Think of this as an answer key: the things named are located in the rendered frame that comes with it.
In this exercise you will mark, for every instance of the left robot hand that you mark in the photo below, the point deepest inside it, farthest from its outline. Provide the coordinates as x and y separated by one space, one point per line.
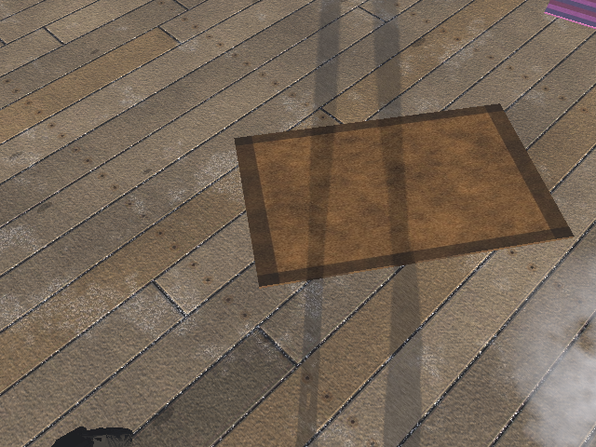
99 437

